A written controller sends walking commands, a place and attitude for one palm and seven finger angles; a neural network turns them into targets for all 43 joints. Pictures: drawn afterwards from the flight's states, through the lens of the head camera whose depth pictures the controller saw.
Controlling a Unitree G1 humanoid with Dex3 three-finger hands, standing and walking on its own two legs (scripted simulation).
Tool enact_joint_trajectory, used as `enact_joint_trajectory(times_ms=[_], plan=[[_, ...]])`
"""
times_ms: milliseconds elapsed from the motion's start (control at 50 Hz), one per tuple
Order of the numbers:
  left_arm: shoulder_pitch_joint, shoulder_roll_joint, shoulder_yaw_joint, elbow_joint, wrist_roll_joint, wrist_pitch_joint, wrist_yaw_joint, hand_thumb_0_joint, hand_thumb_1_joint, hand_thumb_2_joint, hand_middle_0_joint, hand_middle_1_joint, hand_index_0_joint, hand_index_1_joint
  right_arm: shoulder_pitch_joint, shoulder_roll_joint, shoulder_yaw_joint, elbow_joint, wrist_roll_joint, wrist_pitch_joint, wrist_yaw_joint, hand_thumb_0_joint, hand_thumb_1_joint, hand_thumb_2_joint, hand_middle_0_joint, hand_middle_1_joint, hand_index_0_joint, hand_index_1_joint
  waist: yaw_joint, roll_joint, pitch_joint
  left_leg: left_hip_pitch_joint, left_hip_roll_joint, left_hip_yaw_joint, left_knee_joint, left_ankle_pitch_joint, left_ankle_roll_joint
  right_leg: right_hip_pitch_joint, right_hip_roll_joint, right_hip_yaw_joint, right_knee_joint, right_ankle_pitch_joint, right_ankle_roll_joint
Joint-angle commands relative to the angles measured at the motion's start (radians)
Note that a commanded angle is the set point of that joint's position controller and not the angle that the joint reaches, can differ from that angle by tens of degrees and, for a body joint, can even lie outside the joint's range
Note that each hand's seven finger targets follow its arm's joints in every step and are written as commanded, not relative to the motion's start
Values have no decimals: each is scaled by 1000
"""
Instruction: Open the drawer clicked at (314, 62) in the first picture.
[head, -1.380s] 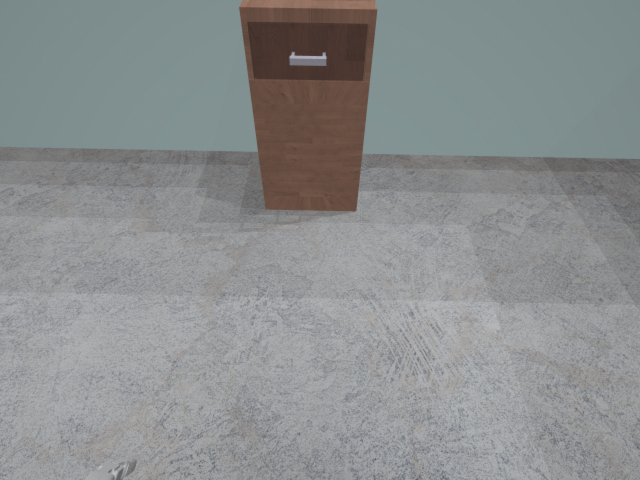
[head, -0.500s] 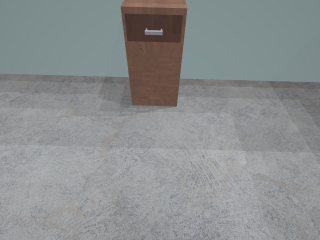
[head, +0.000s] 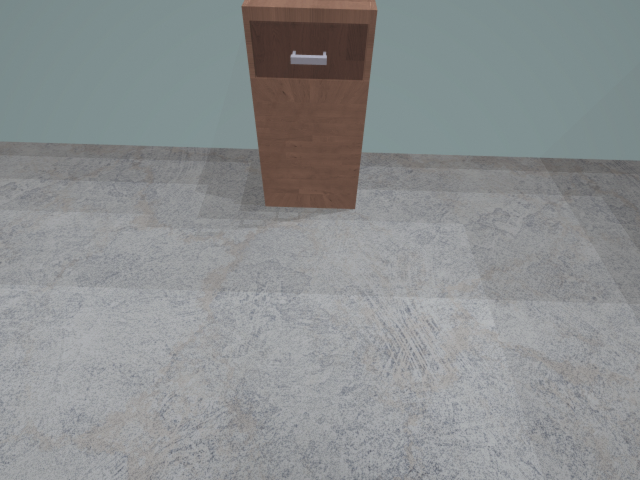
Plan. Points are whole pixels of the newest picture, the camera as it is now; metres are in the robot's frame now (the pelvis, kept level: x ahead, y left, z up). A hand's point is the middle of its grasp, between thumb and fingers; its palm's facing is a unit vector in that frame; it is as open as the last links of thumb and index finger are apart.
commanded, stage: look at it before walking up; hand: left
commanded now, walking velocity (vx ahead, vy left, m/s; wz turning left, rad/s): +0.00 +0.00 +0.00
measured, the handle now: (309, 56) +1.36 +0.12 -0.06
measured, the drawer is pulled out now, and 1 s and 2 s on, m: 0.00 0.00 0.00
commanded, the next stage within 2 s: walk to a spot facing it in 0.16 s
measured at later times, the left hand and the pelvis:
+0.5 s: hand out of the picture +0.05 +0.21 -0.18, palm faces -0.03 -0.97 -0.24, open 7.4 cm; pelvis +0.04 +0.00 -0.01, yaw -2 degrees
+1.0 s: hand (261, 445) +0.21 +0.11 -0.18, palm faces -0.09 -0.98 -0.16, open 7.4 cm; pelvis +0.20 -0.06 +0.00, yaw -7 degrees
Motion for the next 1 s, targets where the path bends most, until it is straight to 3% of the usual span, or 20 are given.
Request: enact_joint_trajectory(times_ms=[0, 240, 280, 340, 420, 480, 520, 540, 560, 600, 620, 680, 700, 720, 740, 760, 780, 840, 920, 980], plan=[[-43, 211, 43, -64, -4, -26, 15, 0, 900, 900, -200, -300, -200, -300, -41, -210, -40, -62, -2, -19, -18, 0, -900, -900, 200, 300, 200, 300, -6, -1, -65, 12, 108, -91, -56, 108, 41, -2, -122, 109, -81, 86, -26], [-47, 213, 43, -64, -4, -26, 15, 0, 900, 900, -200, -300, -200, -300, -53, -210, -37, -62, -3, -20, -19, 0, -900, -900, 200, 300, 200, 300, -4, -3, -59, 22, 108, -88, -67, 118, 39, 7, -122, 107, -88, 101, -25], [27, 86, 17, -32, -4, -5, 18, 0, 900, 900, -200, -300, -200, -300, 17, -81, -6, -32, -12, -2, -14, 0, -900, -900, 200, 300, 200, 300, -4, -17, -76, 23, 96, -53, -43, -8, 18, 3, -114, 111, -88, -66, -11], [75, 101, 29, -32, 5, 9, 4, 0, 900, 900, -200, -300, -200, -300, 48, -75, -15, -36, -21, 10, -8, 0, -900, -900, 200, 300, 200, 300, 4, -53, 19, -73, 65, -27, -9, -296, 20, -76, -109, 177, -122, -366, -37], [119, 104, 49, -52, 5, 7, -6, 0, 900, 900, -200, -300, -200, -300, 93, -64, -25, -48, -22, -1, -7, 0, -900, -900, 200, 300, 200, 300, 0, -67, 99, -139, 55, 4, 69, -346, 29, -132, -116, 236, -107, -451, -83], [127, 55, 52, -66, 1, -7, -11, 0, 900, 900, -200, -300, -200, -300, 173, -62, -34, -36, -19, -22, -13, 0, -900, -900, 200, 300, 200, 300, -29, 33, 92, -51, 119, -64, 16, -310, 66, -204, -60, 166, 45, -320, -82], [91, -4, 47, -94, 5, -19, -15, 0, 900, 900, -200, -300, -200, -300, 268, -109, -55, -15, -19, -30, -19, 0, -900, -900, 200, 300, 200, 300, -64, 201, 96, 78, 273, -262, -126, -356, 149, -367, 29, 1, 315, -236, -43], [26, -18, 46, -129, 7, -28, -15, 0, 900, 900, -200, -300, -200, -300, 331, -108, -64, -5, -17, -38, -24, 0, -900, -900, 200, 300, 200, 300, -93, 238, 119, 170, 344, -343, -187, -266, 203, -507, 13, -24, 443, -302, -29], [-14, -18, 50, -150, 7, -32, -14, 0, 900, 900, -200, -300, -200, -300, 371, -94, -66, 5, -17, -47, -28, 0, -900, -900, 200, 300, 200, 300, -105, 215, 145, 213, 381, -360, -190, -128, 236, -586, -29, 5, 534, -317, -23], [-29, -32, 53, -154, 5, -43, -19, 0, 900, 900, -200, -300, -200, -300, 383, -55, -59, 14, -16, -58, -33, 0, -900, -900, 200, 300, 200, 300, -93, 136, 132, 234, 390, -284, -132, 145, 242, -593, -81, 13, 550, -317, -23], [-24, -54, 55, -152, 4, -44, -23, 0, 900, 900, -200, -300, -200, -300, 363, -48, -60, 10, -22, -60, -34, 0, -900, -900, 200, 300, 200, 300, -77, 129, 125, 198, 372, -220, -124, 179, 223, -536, -93, -2, 506, -311, -22], [130, -101, 61, -103, 1, -39, -37, 0, 900, 900, -200, -300, -200, -300, 251, -41, -61, -8, -22, -60, -33, 0, -900, -900, 200, 300, 200, 300, 21, 132, 58, -8, 264, -6, -43, 85, 131, -165, -58, -102, 253, -133, -23], [251, -91, 67, -60, 4, -41, -35, 0, 900, 900, -200, -300, -200, -300, 237, -39, -61, -5, -18, -57, -32, 0, -900, -900, 200, 300, 200, 300, 77, 52, -3, -61, 203, 49, 99, 131, 99, 10, 0, -150, 170, -34, -32], [393, -48, 79, -11, 9, -47, -25, 0, 900, 900, -200, -300, -200, -300, 236, -20, -62, -10, -5, -62, -26, 0, -900, -900, 200, 300, 200, 300, 132, -26, -66, -159, 144, 126, 280, 139, 69, 193, -25, -96, 135, -14, -51], [503, 59, 109, 18, 16, -61, -6, 0, 900, 900, -200, -300, -200, -300, 244, 55, -45, -33, 4, -69, -14, 0, -900, -900, 200, 300, 200, 300, 169, -289, -111, -380, 65, 180, 579, -119, 32, 342, -270, 265, -11, -200, -139], [531, 101, 112, 23, -2, -64, 4, 0, 900, 900, -200, -300, -200, -300, 200, 64, -45, -71, 0, -72, -12, 0, -900, -900, 200, 300, 200, 300, 155, -337, -102, -492, 37, 121, 784, -367, 30, 319, -417, 582, -179, -211, -208], [461, 91, 112, 8, -6, -61, 11, 0, 900, 900, -200, -300, -200, -300, 174, 58, -54, -69, -4, -67, -12, 0, -900, -900, 200, 300, 200, 300, 127, -228, -43, -546, 82, 61, 876, -332, 38, 273, -425, 570, -188, -263, -243], [275, -24, 77, -43, 6, -64, 20, 0, 900, 900, -200, -300, -200, -300, 142, 101, -58, -52, -17, -48, -3, 0, -900, -900, 200, 300, 200, 300, 39, -55, 110, -485, 158, 29, 856, -161, 27, -51, -352, 363, -210, -224, -194], [256, -55, 68, -29, 12, -80, 22, 0, 900, 900, -200, -300, -200, -300, 216, 146, -60, -37, -20, -21, 6, 0, -900, -900, 200, 300, 200, 300, -27, -75, 68, -427, 147, 81, 705, -59, -3, -72, -258, 130, -214, 21, -159], [297, -62, 64, -8, 8, -87, 20, 0, 900, 900, -200, -300, -200, -300, 122, 139, -63, -82, -17, -23, 16, 0, -900, -900, 200, 300, 200, 300, -6, -97, 81, -473, 134, 101, 594, 7, -12, -8, -232, 85, -219, 113, -155]])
